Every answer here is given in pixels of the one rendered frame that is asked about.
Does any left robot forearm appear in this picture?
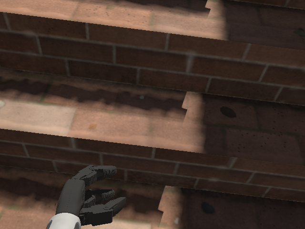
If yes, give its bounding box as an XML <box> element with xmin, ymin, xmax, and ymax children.
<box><xmin>46</xmin><ymin>213</ymin><xmax>81</xmax><ymax>229</ymax></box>

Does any left robot hand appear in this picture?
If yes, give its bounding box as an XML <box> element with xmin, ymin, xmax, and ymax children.
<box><xmin>54</xmin><ymin>165</ymin><xmax>126</xmax><ymax>226</ymax></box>

